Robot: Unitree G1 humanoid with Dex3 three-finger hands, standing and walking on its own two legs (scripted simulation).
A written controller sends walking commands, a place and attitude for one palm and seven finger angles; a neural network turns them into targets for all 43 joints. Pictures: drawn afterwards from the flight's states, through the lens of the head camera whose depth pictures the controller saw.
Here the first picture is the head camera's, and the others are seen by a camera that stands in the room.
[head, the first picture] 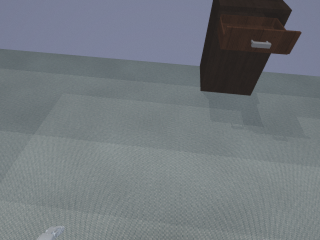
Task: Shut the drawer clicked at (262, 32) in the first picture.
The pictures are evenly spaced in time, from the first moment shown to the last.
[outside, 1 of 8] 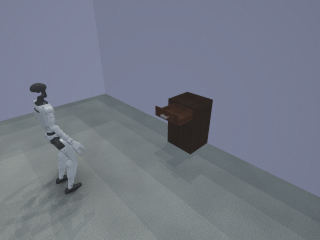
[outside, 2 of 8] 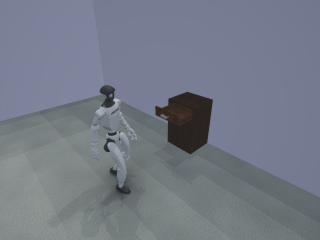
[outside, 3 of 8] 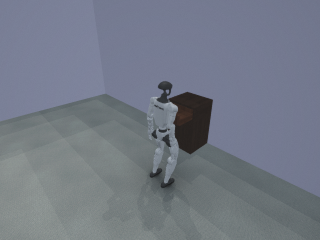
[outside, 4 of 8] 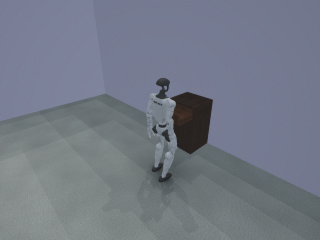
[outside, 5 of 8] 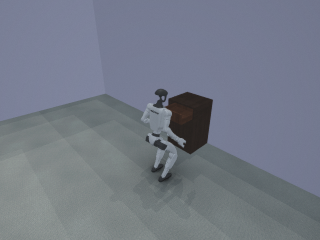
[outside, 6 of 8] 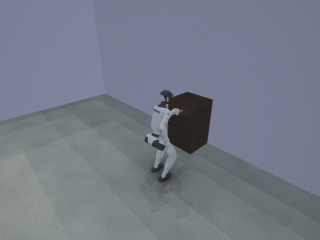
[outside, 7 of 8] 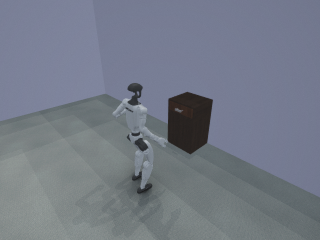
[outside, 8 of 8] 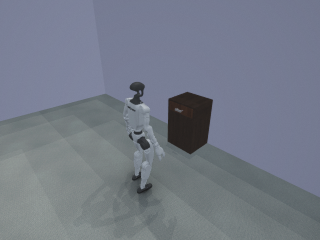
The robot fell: no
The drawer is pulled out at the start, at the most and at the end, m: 0.29 0.29 0.00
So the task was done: yes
